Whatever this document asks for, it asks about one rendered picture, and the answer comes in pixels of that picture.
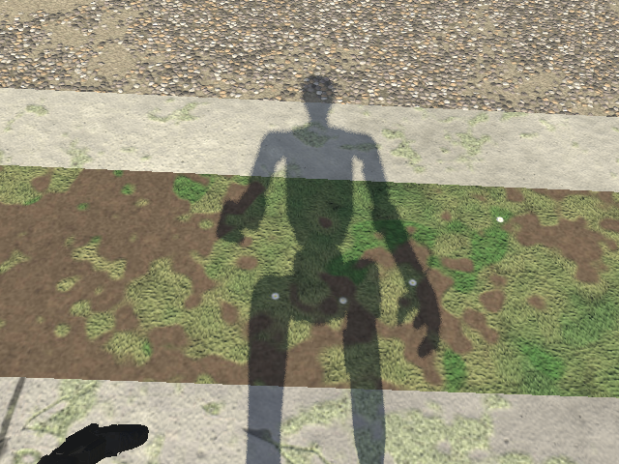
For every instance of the left robot hand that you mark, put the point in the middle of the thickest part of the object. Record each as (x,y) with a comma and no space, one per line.
(93,443)

